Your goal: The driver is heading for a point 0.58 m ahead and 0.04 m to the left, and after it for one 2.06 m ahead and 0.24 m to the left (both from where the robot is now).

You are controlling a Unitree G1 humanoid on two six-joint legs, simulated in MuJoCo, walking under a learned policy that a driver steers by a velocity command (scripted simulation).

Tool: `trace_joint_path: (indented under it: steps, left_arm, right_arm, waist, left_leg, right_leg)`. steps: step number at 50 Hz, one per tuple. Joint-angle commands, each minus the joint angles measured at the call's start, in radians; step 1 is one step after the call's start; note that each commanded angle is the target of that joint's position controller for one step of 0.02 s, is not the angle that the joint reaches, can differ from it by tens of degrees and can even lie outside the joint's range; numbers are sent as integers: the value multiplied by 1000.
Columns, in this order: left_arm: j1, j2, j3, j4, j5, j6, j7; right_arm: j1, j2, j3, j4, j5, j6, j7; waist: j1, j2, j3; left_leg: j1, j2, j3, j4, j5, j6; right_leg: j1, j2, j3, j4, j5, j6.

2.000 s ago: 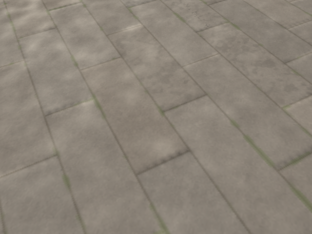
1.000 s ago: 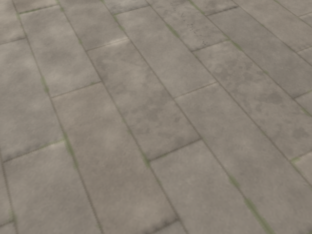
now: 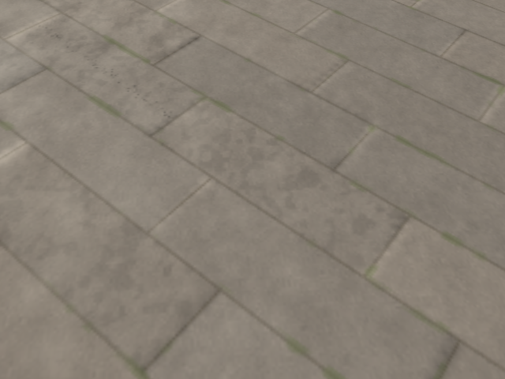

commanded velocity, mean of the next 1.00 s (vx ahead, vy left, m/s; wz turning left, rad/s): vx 0.33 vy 0.00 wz -0.11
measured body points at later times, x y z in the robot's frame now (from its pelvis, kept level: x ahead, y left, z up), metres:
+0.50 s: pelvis +0.07 -0.03 +0.00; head +0.07 -0.04 +0.45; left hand +0.13 +0.23 -0.12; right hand +0.08 -0.30 -0.14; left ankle +0.06 +0.10 -0.69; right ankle -0.01 -0.11 -0.74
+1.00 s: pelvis +0.32 +0.01 +0.00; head +0.34 +0.02 +0.45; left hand +0.40 +0.27 -0.14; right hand +0.34 -0.25 -0.13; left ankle +0.34 +0.07 -0.74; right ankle +0.29 -0.13 -0.66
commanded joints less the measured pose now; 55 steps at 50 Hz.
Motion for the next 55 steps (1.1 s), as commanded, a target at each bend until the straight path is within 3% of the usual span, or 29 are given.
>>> trace_joint_path:
  steps: [1, 2, 6, 8, 10, 12, 14, 16, 17, 18, 19, 20, 21, 22, 24, 26, 30, 35, 37, 38, 39, 40, 41, 42, 43, 44, 46, 49, 55]
  left_arm:
    - [76, 102, 26, -25, 16, -7, -5]
    - [95, 95, 23, -13, 14, -1, -11]
    - [9, 68, 0, -32, -1, 11, -12]
    - [-19, 56, -15, -32, 2, 12, -14]
    - [-70, 58, -25, -42, 7, 5, -22]
    - [-115, 54, -34, -51, 8, -8, -26]
    - [-112, 46, -41, -46, 2, -26, -23]
    - [-21, 21, -48, -7, -1, -49, -15]
    - [58, 27, -45, 26, 3, -62, -7]
    - [162, 73, -34, 59, 12, -77, 5]
    - [263, 183, -10, 65, 16, -84, 15]
    - [273, 222, 3, 87, 6, -85, 13]
    - [209, 156, -14, 73, 6, -89, 7]
    - [154, 108, -28, 59, 1, -95, 1]
    - [123, 75, -40, 54, -1, -109, 1]
    - [156, 70, -42, 76, -6, -122, -1]
    - [202, 69, -48, 112, -9, -131, -2]
    - [234, 106, -46, 145, -7, -137, 6]
    - [213, 124, -44, 149, -4, -136, 11]
    - [208, 133, -41, 152, 0, -132, 12]
    - [203, 131, -43, 153, 0, -127, 12]
    - [232, 86, -57, 132, -2, -126, 8]
    - [348, -29, -75, 117, -30, -126, -2]
    - [258, 83, -48, 119, -5, -125, -1]
    - [190, 93, -41, 96, -7, -128, -8]
    - [156, 70, -47, 91, -7, -132, -13]
    - [180, 34, -54, 104, 12, -111, -22]
    - [151, 11, -56, 99, 16, -87, -34]
    - [-103, 2, -62, 13, 13, -83, -42]
  right_arm:
    - [-106, -106, -17, -94, 0, -23, 9]
    - [-99, -106, -16, -100, 1, -24, 11]
    - [41, -119, -19, -58, 1, -29, 19]
    - [102, -137, -25, -34, -2, -32, 25]
    - [133, -152, -33, -13, -5, -31, 34]
    - [147, -165, -42, 5, -10, -31, 43]
    - [158, -175, -50, 21, -11, -31, 53]
    - [126, -171, -54, 30, 2, -30, 59]
    - [109, -149, -49, 31, 9, -33, 59]
    - [77, -96, -34, 13, 12, -43, 59]
    - [12, -9, -9, -42, 13, -54, 67]
    - [-50, -109, -33, -63, -8, -53, 61]
    - [-43, -135, -45, -48, -7, -52, 69]
    - [-7, -118, -42, -26, 0, -56, 82]
    - [14, -112, -42, -8, -10, -55, 99]
    - [-6, -92, -38, -13, -19, -50, 107]
    - [-143, -56, -21, -71, -12, -46, 114]
    - [-220, -57, -11, -114, -5, -42, 109]
    - [-136, -80, -22, -92, -5, -45, 94]
    - [-29, -101, -33, -59, -5, -49, 84]
    - [137, -123, -46, -2, -10, -59, 72]
    - [294, -201, -66, 29, -33, -67, 58]
    - [313, -294, -82, 37, -38, -69, 63]
    - [225, -234, -71, 29, 0, -64, 71]
    - [107, -173, -54, 11, 7, -66, 73]
    - [58, -119, -39, 8, 4, -75, 77]
    - [40, -76, -22, 31, 7, -89, 74]
    - [104, -80, -21, 69, 13, -112, 75]
    - [212, -75, -14, 123, 18, -114, 72]
  waist:
    - [64, 130, -13]
    - [55, 168, -21]
    - [-19, 176, -29]
    - [-55, 205, -48]
    - [-83, 226, -12]
    - [-92, 224, 34]
    - [-81, 207, 46]
    - [-15, 170, 43]
    - [25, 136, 23]
    - [71, 45, -31]
    - [119, -184, -70]
    - [127, -136, 65]
    - [79, -44, 122]
    - [45, -48, 128]
    - [13, -76, 112]
    - [5, -63, 86]
    - [18, -56, 112]
    - [16, -56, 119]
    - [-33, -56, 66]
    - [-82, -48, 2]
    - [-152, -15, -89]
    - [-192, 85, -208]
    - [-116, 340, -320]
    - [-106, 178, -227]
    - [-60, 128, -87]
    - [-41, 76, -28]
    - [10, 105, 4]
    - [22, 101, 18]
    - [-24, 80, 83]
  left_leg:
    - [-27, 263, -204, -190, 236, 140]
    - [7, 236, -157, -168, 325, 137]
    - [187, 241, -125, -105, 556, 162]
    - [245, 242, -154, -145, 291, 158]
    - [232, 245, -197, -210, -29, 164]
    - [193, 257, -219, -244, -140, 175]
    - [145, 266, -221, -241, -123, 181]
    - [45, 240, -179, -186, -68, 158]
    - [-60, 215, -145, -119, -59, 131]
    - [-223, 166, -74, 9, -123, 90]
    - [-451, 34, 80, 287, -281, 36]
    - [-569, 34, 77, 431, -339, 36]
    - [-571, 85, 22, 508, -263, 40]
    - [-554, 100, 14, 526, -190, 36]
    - [-517, 120, 35, 541, -85, 12]
    - [-514, 116, 61, 560, -25, -13]
    - [-488, 112, 102, 421, 76, -45]
    - [-322, 72, 128, 200, 128, 14]
    - [-192, 29, 137, 164, 79, 51]
    - [-71, -3, 143, 133, 53, 69]
    - [140, -12, 142, 72, 69, 89]
    - [383, 194, -84, 34, -120, 128]
    - [555, 464, -621, -132, -269, 248]
    - [434, 421, -677, -211, -325, 229]
    - [287, 396, -501, -213, -297, 210]
    - [177, 350, -387, -244, -169, 193]
    - [57, 274, -227, -278, -4, 154]
    - [36, 251, -140, -317, 114, 167]
    - [121, 210, -42, -358, 238, 158]
  right_leg:
    - [-24, -46, -13, 356, -27, 21]
    - [-39, -40, -26, 405, -23, 30]
    - [-89, -62, -37, 288, -42, 67]
    - [-69, -79, -59, 161, -41, 64]
    - [-40, -101, -96, 52, -60, 47]
    - [11, -119, -146, -53, -96, 26]
    - [110, -117, -183, -163, -106, -3]
    - [312, -107, -218, -378, 54, -46]
    - [482, -113, -202, -454, 126, -65]
    - [689, -225, -63, -478, 64, -83]
    - [815, -476, 307, -577, -207, -159]
    - [677, -577, 429, -617, -174, -250]
    - [625, -524, 350, -609, -163, -255]
    - [588, -466, 270, -624, -126, -225]
    - [559, -395, 147, -651, 46, -191]
    - [551, -369, 68, -638, 268, -192]
    - [478, -339, -27, -635, 484, -191]
    - [481, -382, -55, -622, 645, -167]
    - [521, -390, -82, -498, 913, -140]
    - [530, -379, -100, -353, 1033, -126]
    - [463, -338, -134, -139, 997, -107]
    - [272, -281, -166, 166, 659, -95]
    - [-33, -80, -165, 509, -123, -61]
    - [-103, -125, -40, 584, -97, -88]
    - [-125, -182, -61, 567, 5, -97]
    - [-97, -219, -75, 513, 68, -98]
    - [-11, -260, -92, 432, 100, -82]
    - [-31, -273, -123, 376, 136, -57]
    - [-203, -292, -181, 113, 333, -4]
